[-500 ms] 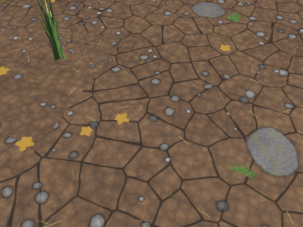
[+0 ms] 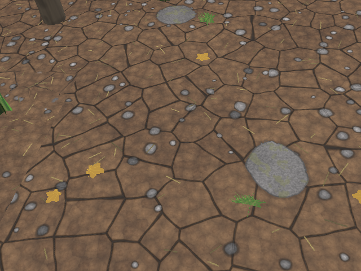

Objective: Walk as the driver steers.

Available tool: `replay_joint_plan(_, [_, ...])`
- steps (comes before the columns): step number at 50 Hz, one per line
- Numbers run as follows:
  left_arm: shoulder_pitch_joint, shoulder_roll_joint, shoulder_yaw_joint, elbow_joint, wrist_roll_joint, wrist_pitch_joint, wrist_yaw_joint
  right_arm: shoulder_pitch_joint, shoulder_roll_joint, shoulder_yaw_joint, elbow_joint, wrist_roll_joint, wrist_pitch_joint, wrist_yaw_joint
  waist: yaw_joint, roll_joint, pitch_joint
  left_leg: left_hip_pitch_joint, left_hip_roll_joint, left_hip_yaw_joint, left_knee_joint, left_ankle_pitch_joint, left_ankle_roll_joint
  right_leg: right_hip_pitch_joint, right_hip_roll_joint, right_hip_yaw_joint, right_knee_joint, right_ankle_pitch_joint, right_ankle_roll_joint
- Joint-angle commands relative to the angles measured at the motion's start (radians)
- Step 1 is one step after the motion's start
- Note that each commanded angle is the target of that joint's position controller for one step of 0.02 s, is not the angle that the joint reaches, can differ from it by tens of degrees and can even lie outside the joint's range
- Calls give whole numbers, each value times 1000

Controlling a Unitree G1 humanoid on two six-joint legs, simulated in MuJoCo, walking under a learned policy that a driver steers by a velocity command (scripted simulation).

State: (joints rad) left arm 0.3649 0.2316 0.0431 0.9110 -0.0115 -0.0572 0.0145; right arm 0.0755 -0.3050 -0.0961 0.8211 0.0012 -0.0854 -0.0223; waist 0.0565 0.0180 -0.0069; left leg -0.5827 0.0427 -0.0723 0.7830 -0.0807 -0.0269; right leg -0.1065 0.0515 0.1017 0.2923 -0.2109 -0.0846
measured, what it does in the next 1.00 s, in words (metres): walks ahead: left foot, then right foot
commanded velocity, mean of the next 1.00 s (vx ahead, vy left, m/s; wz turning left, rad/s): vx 0.11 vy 0.00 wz -0.10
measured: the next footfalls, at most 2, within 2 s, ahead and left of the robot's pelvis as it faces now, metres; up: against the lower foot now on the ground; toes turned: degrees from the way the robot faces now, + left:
left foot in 0.24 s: +0.27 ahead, +0.14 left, +0.00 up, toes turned -4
right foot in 0.54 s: +0.24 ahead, -0.10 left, +0.00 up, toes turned -3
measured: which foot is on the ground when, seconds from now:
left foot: up 0.00-0.22, down 0.24-1.00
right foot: down 0.00-0.24, up 0.26-0.52, down 0.54-1.00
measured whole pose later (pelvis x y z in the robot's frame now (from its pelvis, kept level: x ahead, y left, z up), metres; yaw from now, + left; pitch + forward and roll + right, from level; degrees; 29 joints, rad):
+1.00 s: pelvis +0.23 +0.02 -0.02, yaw -4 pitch -1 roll +0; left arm 0.20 0.22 0.04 0.99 0.00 0.00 0.03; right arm 0.13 -0.25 -0.03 1.04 0.00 0.00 -0.02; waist 0.00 0.00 0.04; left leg -0.20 0.00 0.00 0.51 -0.29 0.00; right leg -0.17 -0.01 0.03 0.51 -0.32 0.01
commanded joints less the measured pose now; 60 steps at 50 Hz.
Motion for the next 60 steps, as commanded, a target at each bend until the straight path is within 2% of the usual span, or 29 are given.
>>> replay_joint_plan(1, [23, 172, 39, -40, -2, -11, 12, -124, -30, 3, -76, 6, -21, 14, 16, -132, 43, -87, -8, 18, -141, 108, -27, 47, -210, 198, -145, -1, -107])
replay_joint_plan(2, [38, 172, 39, -33, -3, -10, 12, -146, -27, 7, -83, 9, -23, 18, 27, -139, 54, -75, -8, 23, -168, 122, -30, 40, -213, 193, -146, 4, -107])
replay_joint_plan(4, [58, 167, 37, -18, 1, -4, 13, -191, -22, 15, -100, 7, -29, 25, 42, -132, 86, -50, -15, 35, -225, 133, -25, 33, -206, 165, -111, 136, -101])
replay_joint_plan(7, [81, 172, 38, -3, 4, 12, 13, -214, -24, 24, -117, 6, -40, 40, 46, -142, 72, 25, -42, 63, -271, 113, -1, 53, -212, 146, -22, 386, -87])
replay_joint_plan(9, [68, 172, 39, -5, 3, 20, 15, -174, -53, 17, -107, 6, -43, 44, 19, -154, 43, 93, -56, 65, -302, 78, 30, 87, -223, 165, 43, 497, -71])
replay_joint_plan(10, [53, 172, 40, -9, 2, 22, 17, -125, -70, 11, -91, 1, -46, 43, -8, -160, 20, 153, -68, 71, -332, 80, 51, 104, -217, 170, 92, 584, -59])
replay_joint_plan(11, [34, 171, 39, -16, 0, 22, 19, -39, -90, 3, -64, -10, -50, 40, -57, -155, -23, 271, -76, 84, -400, 167, 80, 105, -185, 154, 174, 687, -35])
replay_joint_plan(12, [28, 160, 34, -29, 10, 17, 17, 68, -133, -7, -41, -27, -55, 35, -101, -126, -121, 481, 11, 12, -374, 387, 130, 32, -146, 134, 301, 644, 0])
replay_joint_plan(13, [88, 111, 17, -43, 30, 7, 15, 179, -203, -18, -24, -45, -51, 31, -102, 49, -271, 833, 210, -192, -270, 754, 243, -211, -50, 101, 563, 265, 52])
replay_joint_plan(14, [216, 71, 4, -3, 16, 5, 12, 232, -149, -4, 5, -26, -29, 40, -88, 242, -416, 964, 394, -419, -293, 820, 387, -347, 50, 73, 823, -478, 101])
replay_joint_plan(15, [173, 176, 31, 4, -6, 14, 11, 205, -96, 10, 4, 4, -16, 47, -97, 132, -332, 832, 356, -413, -360, 559, 359, -390, 7, 104, 915, -484, 111])
replay_joint_plan(16, [78, 187, 39, -17, -18, 26, 16, 105, -70, 21, -10, 10, -8, 44, -82, 83, -183, 688, 303, -313, -403, 409, 310, -438, -30, 66, 930, -419, 122])
replay_joint_plan(17, [34, 164, 37, -22, -10, 42, 22, 29, -30, 39, -17, 1, -2, 43, -58, 38, -110, 551, 250, -235, -445, 322, 278, -416, -70, 37, 873, -363, 133])
replay_joint_plan(18, [22, 142, 38, -26, 3, 59, 29, -21, -9, 48, -18, -8, 2, 44, -32, 43, -62, 430, 214, -180, -482, 257, 256, -360, -103, 24, 794, -318, 142])
replay_joint_plan(19, [36, 111, 34, -25, 6, 71, 33, -46, -18, 48, -8, -21, 8, 44, -6, 85, -41, 334, 176, -130, -510, 206, 238, -277, -113, 3, 698, -288, 149])
replay_joint_plan(20, [43, 86, 28, -24, 9, 76, 35, -56, -25, 46, 0, -28, 13, 42, 1, 115, -37, 281, 147, -90, -519, 208, 236, -215, -103, -27, 609, -276, 156])
replay_joint_plan(22, [28, 64, 19, -27, 14, 75, 37, -45, -46, 42, 15, -28, 20, 33, -6, 128, -73, 274, 140, -67, -512, 213, 247, -139, -97, -49, 463, -226, 156])
replay_joint_plan(24, [22, 75, 21, -22, 15, 79, 33, -42, -65, 40, 27, -13, 29, 24, 1, 100, -102, 267, 143, -67, -510, 78, 239, -51, -90, -68, 325, -51, 143])
replay_joint_plan(25, [22, 76, 22, -16, 19, 81, 30, -50, -63, 44, 30, -6, 34, 23, 10, 92, -94, 236, 130, -60, -508, -45, 219, 5, -80, -82, 251, 39, 130])
replay_joint_plan(26, [2, 86, 24, -20, 30, 84, 27, -36, -44, 52, 40, -4, 36, 24, 9, 76, -74, 203, 105, -56, -512, -190, 181, 41, -81, -76, 204, 77, 115])
replay_joint_plan(27, [-31, 107, 25, -39, 42, 85, 29, -6, -18, 63, 58, -9, 35, 27, -1, 48, -39, 169, 77, -50, -510, -326, 127, 54, -121, -25, 155, 116, 94])
replay_joint_plan(28, [-60, 155, 32, -59, 35, 86, 34, 17, -22, 64, 65, -19, 36, 30, -34, -8, 8, 159, 29, -20, -483, -400, 82, 15, -169, 19, 128, 102, 69])
replay_joint_plan(29, [-85, 191, 43, -40, 21, 81, 33, 45, -19, 61, 67, -17, 42, 25, -74, -121, 43, 236, -24, 41, -457, -334, 57, -120, -146, 10, 127, -78, 43])
replay_joint_plan(30, [-104, 148, 36, -41, 19, 71, 30, 37, -33, 60, 77, -18, 45, 19, -58, -115, 64, 285, -27, 47, -420, -273, 46, -165, -126, 2, 108, -122, 46])
replay_joint_plan(31, [-107, 119, 28, -33, 25, 61, 28, 42, -33, 59, 83, -12, 46, 15, -59, -111, 59, 303, -27, 51, -399, -215, 52, -164, -125, -1, 101, -79, 59])
replay_joint_plan(33, [-111, 112, 27, -24, 22, 42, 24, 70, -33, 59, 105, -9, 49, 9, -61, -99, 28, 328, -26, 56, -367, -80, 62, -116, -117, -11, 128, 84, 75])
replay_joint_plan(36, [-95, 116, 28, -3, 13, 34, 22, 73, -32, 59, 123, -4, 50, 8, -53, -67, -20, 366, -18, 56, -339, 48, 66, -67, -112, -24, 164, 219, 73])
replay_joint_plan(43, [-118, 113, 26, 28, 11, 43, 23, 73, -42, 55, 164, 2, 70, 2, -55, -26, -30, 413, -13, 55, -315, 141, 60, -49, -102, -38, 174, 308, 67])
replay_joint_plan(60, [-128, 93, 15, 109, 13, 54, 28, 73, -45, 54, 230, 1, 87, -11, -60, -24, 18, 418, -12, 51, -341, 62, 53, -67, -81, -69, 134, 178, 80])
